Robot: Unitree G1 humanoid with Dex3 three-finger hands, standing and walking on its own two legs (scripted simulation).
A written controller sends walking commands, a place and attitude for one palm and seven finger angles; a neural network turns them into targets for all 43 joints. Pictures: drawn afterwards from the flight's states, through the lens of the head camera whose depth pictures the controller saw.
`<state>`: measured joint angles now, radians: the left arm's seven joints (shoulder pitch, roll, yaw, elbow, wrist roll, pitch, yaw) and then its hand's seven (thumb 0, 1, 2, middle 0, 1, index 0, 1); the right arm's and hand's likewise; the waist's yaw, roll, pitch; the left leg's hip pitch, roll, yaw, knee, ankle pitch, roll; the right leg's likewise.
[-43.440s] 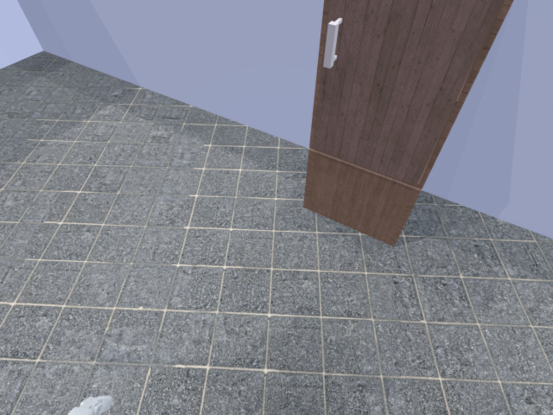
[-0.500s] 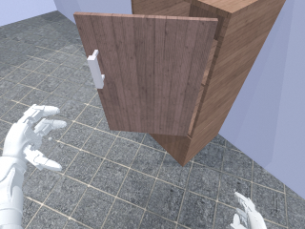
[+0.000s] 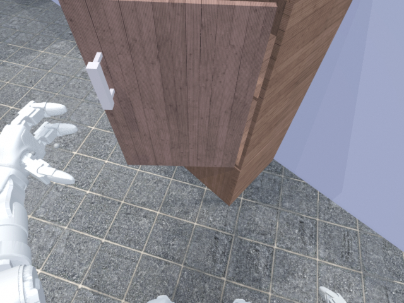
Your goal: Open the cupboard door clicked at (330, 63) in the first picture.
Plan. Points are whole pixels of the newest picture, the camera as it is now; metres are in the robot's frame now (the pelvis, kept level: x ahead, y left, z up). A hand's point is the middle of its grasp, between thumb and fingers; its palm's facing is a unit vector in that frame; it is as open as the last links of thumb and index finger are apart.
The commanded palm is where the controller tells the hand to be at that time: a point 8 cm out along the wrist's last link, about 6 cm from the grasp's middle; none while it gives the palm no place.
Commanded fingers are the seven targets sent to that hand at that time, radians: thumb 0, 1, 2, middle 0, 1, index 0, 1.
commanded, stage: move the hooked fingers beside the handle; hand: left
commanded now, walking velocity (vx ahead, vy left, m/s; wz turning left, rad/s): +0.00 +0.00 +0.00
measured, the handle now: (103, 81) +0.58 +0.24 +0.08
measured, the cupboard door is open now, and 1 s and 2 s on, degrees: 43 43 43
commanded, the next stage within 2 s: slide the fingers in behind the handle in 1.88 s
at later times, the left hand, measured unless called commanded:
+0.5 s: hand (56, 120) +0.44 +0.30 +0.10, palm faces -0.01 -1.00 +0.00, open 14.0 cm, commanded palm +0.43 +0.35 +0.09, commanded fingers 0.00 -0.50 0.30 -0.30 -1.20 -0.30 -1.20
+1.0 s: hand (71, 89) +0.53 +0.30 +0.10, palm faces -0.01 -1.00 +0.00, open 14.0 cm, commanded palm +0.51 +0.35 +0.08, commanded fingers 0.00 -0.50 0.30 -0.30 -1.20 -0.30 -1.20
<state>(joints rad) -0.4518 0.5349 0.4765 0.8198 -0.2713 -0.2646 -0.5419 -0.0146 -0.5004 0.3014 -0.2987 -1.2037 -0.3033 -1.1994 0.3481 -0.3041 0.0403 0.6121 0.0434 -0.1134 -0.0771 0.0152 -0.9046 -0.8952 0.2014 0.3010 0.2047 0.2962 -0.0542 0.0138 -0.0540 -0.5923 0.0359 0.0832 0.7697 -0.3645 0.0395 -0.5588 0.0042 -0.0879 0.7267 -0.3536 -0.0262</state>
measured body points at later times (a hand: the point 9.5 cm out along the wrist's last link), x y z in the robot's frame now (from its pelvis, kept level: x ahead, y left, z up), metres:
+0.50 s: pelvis -0.01 +0.01 -0.01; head +0.09 +0.04 +0.43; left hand +0.43 +0.35 +0.10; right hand +0.05 -0.27 -0.11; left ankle +0.01 +0.09 -0.71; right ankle +0.00 -0.11 -0.71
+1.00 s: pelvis +0.00 +0.02 -0.02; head +0.15 +0.05 +0.40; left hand +0.52 +0.35 +0.10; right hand -0.04 -0.25 -0.11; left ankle +0.01 +0.09 -0.71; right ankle +0.00 -0.11 -0.71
